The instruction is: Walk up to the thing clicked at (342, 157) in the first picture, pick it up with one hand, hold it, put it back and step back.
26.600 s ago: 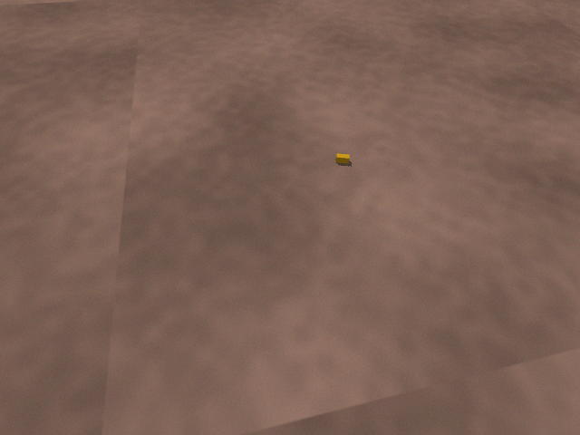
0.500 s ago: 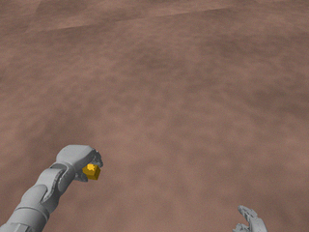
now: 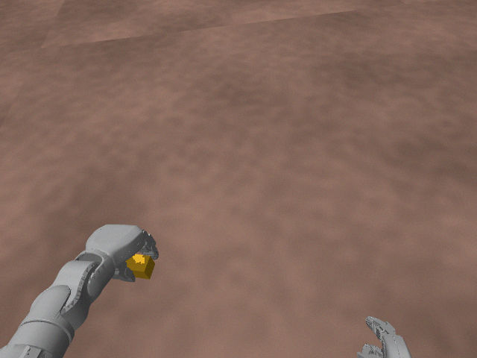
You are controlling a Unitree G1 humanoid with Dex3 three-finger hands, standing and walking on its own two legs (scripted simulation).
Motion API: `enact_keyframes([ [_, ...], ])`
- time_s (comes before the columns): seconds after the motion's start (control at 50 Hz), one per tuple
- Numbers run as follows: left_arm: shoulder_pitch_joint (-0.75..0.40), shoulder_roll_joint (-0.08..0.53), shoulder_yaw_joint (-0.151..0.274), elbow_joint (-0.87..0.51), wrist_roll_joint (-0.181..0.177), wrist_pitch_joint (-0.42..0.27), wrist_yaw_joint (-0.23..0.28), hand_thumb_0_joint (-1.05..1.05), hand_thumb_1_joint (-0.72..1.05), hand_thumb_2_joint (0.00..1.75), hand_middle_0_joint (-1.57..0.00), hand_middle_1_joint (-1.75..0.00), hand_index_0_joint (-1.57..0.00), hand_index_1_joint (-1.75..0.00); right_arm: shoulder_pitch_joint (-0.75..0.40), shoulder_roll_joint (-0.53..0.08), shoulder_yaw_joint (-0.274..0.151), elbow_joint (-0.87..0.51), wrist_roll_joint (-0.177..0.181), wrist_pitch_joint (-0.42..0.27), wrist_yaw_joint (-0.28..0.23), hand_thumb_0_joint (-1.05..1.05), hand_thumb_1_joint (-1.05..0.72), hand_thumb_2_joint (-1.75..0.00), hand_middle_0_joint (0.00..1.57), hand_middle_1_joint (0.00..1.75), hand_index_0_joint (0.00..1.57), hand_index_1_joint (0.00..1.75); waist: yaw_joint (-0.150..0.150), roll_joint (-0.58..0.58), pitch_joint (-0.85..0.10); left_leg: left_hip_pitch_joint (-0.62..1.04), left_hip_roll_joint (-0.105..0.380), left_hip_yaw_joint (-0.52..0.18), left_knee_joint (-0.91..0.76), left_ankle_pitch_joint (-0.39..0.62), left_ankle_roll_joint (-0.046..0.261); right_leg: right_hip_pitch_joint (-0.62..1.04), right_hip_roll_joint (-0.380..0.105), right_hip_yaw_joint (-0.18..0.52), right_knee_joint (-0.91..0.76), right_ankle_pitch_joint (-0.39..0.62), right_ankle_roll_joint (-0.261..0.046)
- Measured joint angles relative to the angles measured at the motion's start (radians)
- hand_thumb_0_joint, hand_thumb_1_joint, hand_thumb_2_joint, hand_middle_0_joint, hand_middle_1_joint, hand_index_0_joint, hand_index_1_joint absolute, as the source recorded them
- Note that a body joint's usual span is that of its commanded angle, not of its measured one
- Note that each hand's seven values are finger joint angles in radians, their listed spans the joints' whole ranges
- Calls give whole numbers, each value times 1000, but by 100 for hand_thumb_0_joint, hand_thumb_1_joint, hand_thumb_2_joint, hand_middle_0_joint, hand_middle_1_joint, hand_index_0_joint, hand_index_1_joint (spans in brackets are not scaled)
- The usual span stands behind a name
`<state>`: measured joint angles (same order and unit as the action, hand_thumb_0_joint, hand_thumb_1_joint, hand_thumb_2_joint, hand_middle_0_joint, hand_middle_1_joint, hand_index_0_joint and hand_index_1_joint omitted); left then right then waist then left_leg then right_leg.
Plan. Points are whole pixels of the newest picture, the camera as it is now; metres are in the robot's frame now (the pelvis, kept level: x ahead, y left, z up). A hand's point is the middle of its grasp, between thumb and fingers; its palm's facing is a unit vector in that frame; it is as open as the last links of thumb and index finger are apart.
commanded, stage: hold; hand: left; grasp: from above
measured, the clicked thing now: (133, 265) +0.30 +0.22 -0.07
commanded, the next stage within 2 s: crouch in 0.14 s
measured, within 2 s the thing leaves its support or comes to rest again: neither
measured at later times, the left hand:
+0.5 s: hand (128, 269) +0.29 +0.22 -0.06, palm faces -0.48 -0.02 -0.88, open 6.2 cm
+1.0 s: hand (149, 281) +0.35 +0.26 -0.29, palm faces -0.40 +0.10 -0.91, open 6.2 cm
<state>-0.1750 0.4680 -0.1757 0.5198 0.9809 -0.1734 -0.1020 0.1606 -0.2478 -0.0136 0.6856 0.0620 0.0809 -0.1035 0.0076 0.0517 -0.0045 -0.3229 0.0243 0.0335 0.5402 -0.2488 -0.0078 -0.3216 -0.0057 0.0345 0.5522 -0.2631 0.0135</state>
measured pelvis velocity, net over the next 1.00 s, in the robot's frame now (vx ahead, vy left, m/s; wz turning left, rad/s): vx -0.06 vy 0.02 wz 0.00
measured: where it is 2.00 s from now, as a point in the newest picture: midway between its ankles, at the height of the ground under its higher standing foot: outside the picture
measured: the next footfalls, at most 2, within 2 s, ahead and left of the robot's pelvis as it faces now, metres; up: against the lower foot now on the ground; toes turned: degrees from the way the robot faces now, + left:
none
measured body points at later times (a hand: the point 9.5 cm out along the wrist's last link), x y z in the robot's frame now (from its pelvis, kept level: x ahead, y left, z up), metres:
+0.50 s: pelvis +0.00 +0.00 -0.01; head +0.04 -0.01 +0.44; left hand +0.31 +0.22 -0.01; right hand +0.15 -0.26 -0.12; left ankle +0.02 +0.13 -0.73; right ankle +0.02 -0.13 -0.73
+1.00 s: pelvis -0.06 +0.02 -0.19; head +0.10 +0.04 +0.23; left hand +0.37 +0.25 -0.24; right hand +0.00 -0.28 -0.31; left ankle +0.02 +0.13 -0.73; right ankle +0.01 -0.13 -0.73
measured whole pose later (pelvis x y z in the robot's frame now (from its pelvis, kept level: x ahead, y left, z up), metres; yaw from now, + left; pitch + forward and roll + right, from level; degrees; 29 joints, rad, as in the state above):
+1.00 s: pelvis -0.06 +0.02 -0.19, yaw +0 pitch +29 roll -3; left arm -0.66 0.53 -0.09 1.11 1.24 -0.22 0.31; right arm 0.22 -0.26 -0.08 0.73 -0.03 0.08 -0.02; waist -0.11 0.03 -0.18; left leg -1.53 0.03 -0.03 1.57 -0.56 0.01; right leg -1.48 0.01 0.00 1.53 -0.56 0.03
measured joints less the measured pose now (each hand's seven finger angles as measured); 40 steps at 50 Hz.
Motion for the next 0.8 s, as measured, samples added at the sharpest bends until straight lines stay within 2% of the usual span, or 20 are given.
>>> enact_keyframes([
  [0.12,-7,5,3,11,11,-6,6,0,58,0,-98,-17,-108,-4,0,-2,-4,4,1,11,-2,1,-91,-90,20,30,20,30,0,-2,-4,7,1,-1,-5,-3,-1,8,1,-1,-6,-3,-1],
  [0.32,-11,2,0,21,2,-4,2,1,59,0,-97,-18,-107,-4,6,-5,-11,-7,7,27,1,1,-90,-90,20,30,20,30,-3,-3,-6,19,1,0,-19,-2,-1,20,1,0,-21,-1,-1],
  [0.42,-10,-7,8,49,16,-21,27,1,60,0,-96,-18,-106,-5,2,-3,-9,-17,7,36,5,1,-90,-90,20,30,20,30,-8,-10,-6,-3,-1,-1,-6,-6,-1,-3,0,-1,-6,-6,-1],
  [0.52,-39,-9,26,126,64,-72,102,1,60,0,-95,-18,-105,-6,-7,3,-10,-20,-6,44,17,0,-90,-90,20,30,20,30,-14,-26,-22,-111,0,-9,84,-35,-2,-107,1,-7,82,-38,-2],
  [0.6,-107,1,39,219,131,-107,191,1,60,0,-95,-19,-105,-7,-12,-2,-20,-23,-26,49,38,0,-90,-90,20,30,20,30,-19,-37,-56,-288,5,-23,246,-93,-7,-275,5,-17,233,-92,-3],
  [0.7,-221,10,37,377,208,-109,297,1,60,0,-95,-20,-104,-8,-10,-18,-38,-28,-50,56,65,0,-90,-90,20,30,20,30,-38,-39,-102,-541,9,-42,479,-170,-6,-516,10,-31,451,-166,1],
  [0.8,-332,21,42,495,245,-95,379,1,60,0,-94,-22,-103,-9,7,-32,-53,-15,-67,43,82,0,-90,-90,20,30,20,30,-64,-40,-135,-799,6,-55,697,-230,1,-764,9,-39,659,-226,7],
])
